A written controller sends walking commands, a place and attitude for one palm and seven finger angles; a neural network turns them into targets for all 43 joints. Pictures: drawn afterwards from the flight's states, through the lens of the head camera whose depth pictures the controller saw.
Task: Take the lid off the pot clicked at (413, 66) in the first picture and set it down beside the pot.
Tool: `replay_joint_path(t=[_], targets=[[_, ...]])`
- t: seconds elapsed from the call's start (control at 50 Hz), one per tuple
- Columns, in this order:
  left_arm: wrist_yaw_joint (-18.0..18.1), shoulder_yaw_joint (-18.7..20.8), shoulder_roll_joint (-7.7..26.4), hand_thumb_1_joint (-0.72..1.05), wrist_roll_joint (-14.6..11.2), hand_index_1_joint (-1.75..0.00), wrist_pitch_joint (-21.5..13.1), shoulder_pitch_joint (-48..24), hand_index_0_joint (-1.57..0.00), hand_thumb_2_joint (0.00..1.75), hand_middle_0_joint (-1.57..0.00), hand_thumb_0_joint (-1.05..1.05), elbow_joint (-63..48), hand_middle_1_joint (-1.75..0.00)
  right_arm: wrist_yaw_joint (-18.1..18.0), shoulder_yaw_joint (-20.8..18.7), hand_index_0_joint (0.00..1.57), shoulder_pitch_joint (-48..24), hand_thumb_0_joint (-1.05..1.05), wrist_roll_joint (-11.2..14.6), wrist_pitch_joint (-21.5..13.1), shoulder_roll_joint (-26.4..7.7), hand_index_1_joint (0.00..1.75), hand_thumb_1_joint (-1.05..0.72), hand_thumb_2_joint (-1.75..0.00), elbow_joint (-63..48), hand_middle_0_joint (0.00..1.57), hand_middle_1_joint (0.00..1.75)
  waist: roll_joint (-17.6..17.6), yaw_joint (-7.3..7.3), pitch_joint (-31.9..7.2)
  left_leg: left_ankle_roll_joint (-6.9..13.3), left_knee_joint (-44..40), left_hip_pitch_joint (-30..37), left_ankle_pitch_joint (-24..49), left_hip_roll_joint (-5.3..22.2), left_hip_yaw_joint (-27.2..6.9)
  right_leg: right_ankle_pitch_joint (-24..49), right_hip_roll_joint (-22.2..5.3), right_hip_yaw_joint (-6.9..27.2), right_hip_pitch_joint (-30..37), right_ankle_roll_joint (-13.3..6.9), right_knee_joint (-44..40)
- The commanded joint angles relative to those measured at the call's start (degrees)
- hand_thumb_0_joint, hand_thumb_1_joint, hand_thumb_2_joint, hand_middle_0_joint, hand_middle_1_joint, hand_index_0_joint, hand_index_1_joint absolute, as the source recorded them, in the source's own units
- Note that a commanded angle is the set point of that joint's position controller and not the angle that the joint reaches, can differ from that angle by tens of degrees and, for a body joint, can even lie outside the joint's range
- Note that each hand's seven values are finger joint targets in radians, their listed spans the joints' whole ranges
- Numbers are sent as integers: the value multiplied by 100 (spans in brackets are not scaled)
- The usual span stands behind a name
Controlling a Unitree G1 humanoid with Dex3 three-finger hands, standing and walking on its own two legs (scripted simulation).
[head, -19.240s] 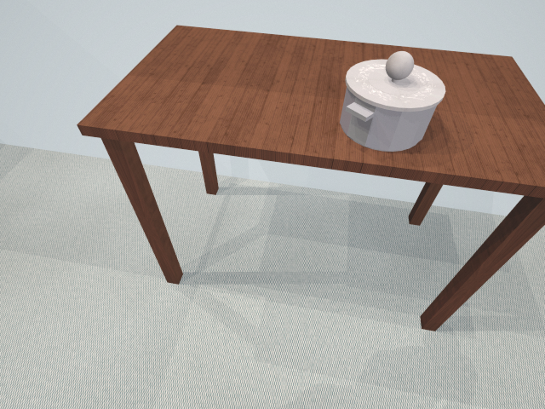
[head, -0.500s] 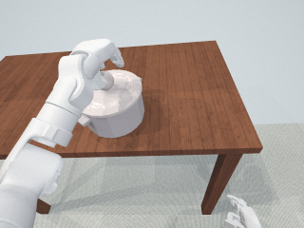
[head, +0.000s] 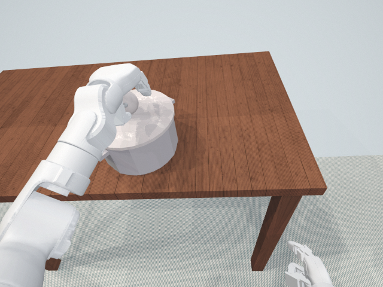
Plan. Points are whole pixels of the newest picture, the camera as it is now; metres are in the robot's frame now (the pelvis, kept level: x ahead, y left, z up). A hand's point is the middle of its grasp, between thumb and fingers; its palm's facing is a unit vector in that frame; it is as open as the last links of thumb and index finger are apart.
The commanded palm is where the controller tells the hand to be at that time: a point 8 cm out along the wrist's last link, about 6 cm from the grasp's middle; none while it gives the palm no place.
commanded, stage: lower the open fingers around the knob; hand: left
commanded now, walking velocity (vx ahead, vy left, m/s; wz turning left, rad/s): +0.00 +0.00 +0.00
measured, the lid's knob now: (126, 103) +0.46 +0.16 +0.17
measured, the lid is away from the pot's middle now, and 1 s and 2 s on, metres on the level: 0.00 0.00 0.00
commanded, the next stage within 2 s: close the fingers and squeeze the knob in 0.12 s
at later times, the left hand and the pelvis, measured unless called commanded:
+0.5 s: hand (124, 106) +0.43 +0.15 +0.19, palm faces -0.21 -0.07 -0.98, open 9.6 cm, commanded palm +0.40 +0.15 +0.25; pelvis +0.00 +0.01 +0.00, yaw +0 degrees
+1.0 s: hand (124, 108) +0.43 +0.15 +0.18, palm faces -0.21 -0.07 -0.97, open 7.7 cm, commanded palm +0.40 +0.15 +0.25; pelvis +0.01 +0.01 +0.00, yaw +0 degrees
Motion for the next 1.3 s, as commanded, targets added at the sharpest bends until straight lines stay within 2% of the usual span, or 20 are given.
replay_joint_path(t=[0.0, 0.1, 0.2, 0.22, 0.34, 0.38, 0.44, 0.5, 0.54, 0.56, 0.64, 0.76, 0.9, 0.98, 1.02, 1.06, 1.14, 1.16, 1.24, 1.28], targets=[[127, 749, 1178, -40, 99, -8, -33, -2507, -87, 170, -87, 0, -779, -8, -17, -169, 20, -706, 0, 4, -298, -478, 30, -90, -90, -877, 20, 30, -835, -15, -1988, 345, -51, 694, 1687, -221, 24, 2248, 287, -110, 843, -239, -174], [99, 492, 863, -40, 67, -8, -16, -2584, -87, 170, -87, 0, -887, -8, 18, -182, 20, -728, 0, 13, -270, -446, 30, -90, -90, -868, 20, 30, -766, -72, -1821, 336, -61, 804, 1805, -191, -27, 2191, 308, -170, 645, -257, -194], [112, 721, 1084, -40, 74, -8, -56, -2491, -87, 170, -87, 0, -1172, -8, 38, -192, 20, -701, 0, -21, -320, -448, 30, -90, -90, -907, 20, 30, -690, 7, -2150, 355, -7, 906, 2171, -206, -47, 2514, 298, -128, 889, -262, -133], [104, 741, 1093, -28, 55, -8, -47, -2413, -82, 138, -82, 0, -1076, -8, 44, -190, 20, -694, 0, -13, -308, -460, 30, -90, -90, -886, 20, 30, -780, 0, -2062, 345, -6, 867, 2186, -191, -53, 2521, 310, -147, 860, -257, -136], [126, 600, 883, -21, -48, -8, -31, -2291, -87, 136, -87, 0, -973, -8, 63, -202, 20, -712, 0, -2, -250, -504, 30, -90, -90, -853, 20, 30, -757, -48, -1739, 323, -76, 756, 1864, -173, -52, 2187, 322, -209, 664, -273, -225], [168, 804, 1214, -19, 71, -8, -47, -2563, -88, 135, -88, 0, -973, -8, 38, -180, 20, -699, 0, -19, -254, -489, 30, -90, -90, -837, 20, 30, -774, -5, -1830, 319, -111, 730, 1738, -181, -54, 2094, 323, -180, 727, -275, -201], [177, 683, 1012, -15, -4, -8, -99, -2536, -90, 133, -90, 0, -1568, -8, 78, -222, 20, -762, 0, -34, -307, -459, 30, -90, -90, -945, 20, 30, -433, 2, -2326, 338, 7, 1073, 2375, -160, -131, 2404, 309, -153, 865, -300, -127], [183, 606, 935, -11, 59, -33, -35, -2445, -81, 131, -81, 0, -1101, -33, 103, -183, 20, -727, 0, -14, -264, -437, 30, -90, -90, -853, 20, 30, -693, -23, -1858, 288, -85, 854, 1996, -155, -92, 2150, 338, -210, 650, -278, -176], [184, 442, 710, -8, -59, -42, -41, -2514, -79, 129, -79, 0, -1383, -42, 108, -221, 20, -784, 0, -13, -252, -444, 30, -90, -90, -911, 20, 30, -582, -50, -1978, 329, -55, 961, 1997, -169, -110, 2134, 327, -203, 652, -295, -222], [221, 763, 1133, -7, 43, -45, -59, -2714, -78, 128, -78, 0, -1455, -45, 98, -212, 20, -693, 0, -31, -265, -438, 30, -90, -90, -861, 20, 30, -626, 6, -2204, 315, -78, 996, 2068, -159, -129, 2187, 340, -179, 816, -291, -171], [218, 543, 826, -1, -23, -57, -31, -2537, -76, 125, -76, 0, -1334, -57, 102, -222, 20, -757, 0, -19, -261, -449, 30, -90, -90, -873, 20, 30, -565, -37, -2055, 313, -49, 968, 2038, -163, -130, 2138, 334, -195, 696, -307, -200], [242, 696, 1060, 7, 69, -69, -34, -2733, -75, 118, -75, 0, -1398, -69, 96, -192, 20, -716, 0, -38, -274, -419, 30, -90, -90, -837, 20, 30, -572, -2, -2249, 302, -72, 1004, 2200, -168, -142, 2285, 339, -174, 847, -297, -151], [189, 526, 825, 17, 16, -79, -18, -2574, -77, 109, -77, 0, -1423, -79, 118, -205, 20, -783, 0, -25, -285, -403, 30, -90, -90, -867, 20, 30, -687, -17, -2090, 320, -53, 971, 2250, -186, -115, 2432, 333, -179, 822, -280, -173], [218, 807, 1179, 17, 60, -74, -30, -2656, -81, 116, -73, 0, -1472, -70, 98, -213, 20, -741, 0, -46, -280, -442, 30, -90, -90, -846, 20, 30, -721, 11, -2196, 332, -49, 980, 2205, -189, -127, 2446, 353, -154, 920, -285, -177], [181, 448, 738, 19, 41, -75, 6, -2626, -83, 118, -72, 0, -1316, -69, 98, -203, 20, -737, 0, -35, -289, -393, 30, -90, -90, -819, 20, 30, -707, -42, -2073, 321, -43, 997, 2261, -194, -132, 2432, 346, -192, 781, -275, -188], [214, 771, 1134, 21, 68, -75, -18, -2736, -84, 119, -72, 0, -1460, -69, 101, -202, 20, -713, 0, -46, -285, -421, 30, -90, -90, -799, 20, 30, -593, 13, -2230, 309, -64, 1032, 2288, -184, -145, 2411, 346, -171, 893, -290, -167], [196, 470, 754, 25, -37, -78, 1, -2606, -88, 120, -72, 0, -1198, -69, 74, -204, 20, -749, 0, -29, -258, -451, 30, -90, -90, -791, 20, 30, -646, -68, -1983, 329, -61, 937, 2036, -201, -130, 2302, 335, -199, 739, -299, -239], [215, 715, 1072, 26, 77, -78, 2, -2758, -89, 120, -72, 0, -1157, -69, 50, -191, 20, -681, 0, -44, -269, -428, 30, -90, -90, -750, 20, 30, -780, -24, -2085, 322, -87, 921, 1969, -199, -103, 2290, 345, -172, 839, -276, -217], [197, 592, 924, 30, 22, -80, -11, -2778, -94, 121, -73, 0, -997, -70, 8, -197, 20, -718, 0, -43, -275, -474, 30, -90, -90, -760, 20, 30, -663, -61, -1993, 336, -80, 877, 1867, -218, -104, 2246, 320, -178, 763, -298, -238], [203, 826, 1229, 32, 123, -82, -42, -2807, -96, 122, -74, 0, -1027, -70, 10, -176, 20, -691, 0, -71, -314, -435, 30, -90, -90, -788, 20, 30, -675, 18, -2155, 336, -81, 853, 1902, -243, -104, 2330, 324, -136, 937, -288, -193]])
